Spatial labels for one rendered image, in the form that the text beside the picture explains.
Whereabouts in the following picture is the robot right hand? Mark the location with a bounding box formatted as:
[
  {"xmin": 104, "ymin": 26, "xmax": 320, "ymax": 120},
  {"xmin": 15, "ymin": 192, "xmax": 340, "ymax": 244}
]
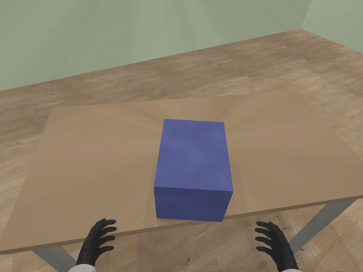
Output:
[{"xmin": 255, "ymin": 222, "xmax": 299, "ymax": 272}]

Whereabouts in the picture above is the robot left hand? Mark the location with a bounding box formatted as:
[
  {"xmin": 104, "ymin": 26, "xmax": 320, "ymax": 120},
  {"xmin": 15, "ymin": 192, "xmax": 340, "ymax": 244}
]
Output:
[{"xmin": 75, "ymin": 218, "xmax": 117, "ymax": 267}]

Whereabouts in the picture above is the carton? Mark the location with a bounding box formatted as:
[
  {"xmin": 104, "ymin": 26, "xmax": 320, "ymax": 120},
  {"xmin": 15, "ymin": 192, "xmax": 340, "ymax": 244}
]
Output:
[{"xmin": 154, "ymin": 119, "xmax": 233, "ymax": 222}]

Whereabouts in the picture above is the table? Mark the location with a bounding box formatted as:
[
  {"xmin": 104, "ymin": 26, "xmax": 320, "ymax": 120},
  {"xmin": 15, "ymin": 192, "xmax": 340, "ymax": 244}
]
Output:
[{"xmin": 0, "ymin": 91, "xmax": 363, "ymax": 272}]

